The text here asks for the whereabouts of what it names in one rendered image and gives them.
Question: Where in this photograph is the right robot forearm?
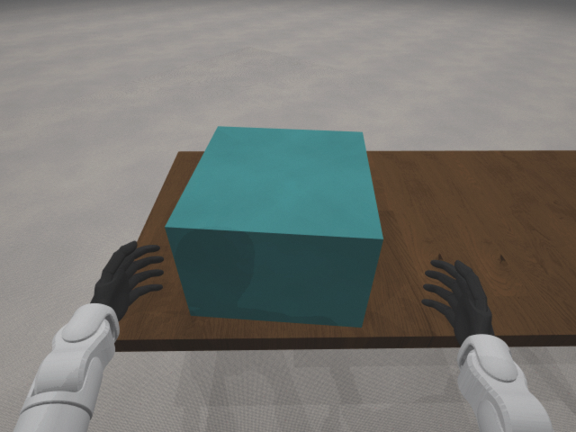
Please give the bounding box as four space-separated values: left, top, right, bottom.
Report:
457 334 554 432

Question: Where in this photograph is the robot right hand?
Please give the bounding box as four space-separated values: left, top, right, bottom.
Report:
421 260 495 346

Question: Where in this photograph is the left robot forearm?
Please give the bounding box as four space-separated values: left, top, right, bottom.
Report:
13 303 120 432

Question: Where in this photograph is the table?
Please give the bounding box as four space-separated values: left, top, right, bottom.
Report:
114 150 576 352

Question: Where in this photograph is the robot left hand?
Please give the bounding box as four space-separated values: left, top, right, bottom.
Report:
90 241 164 321

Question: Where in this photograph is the carton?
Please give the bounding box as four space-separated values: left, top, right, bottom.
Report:
165 126 383 328

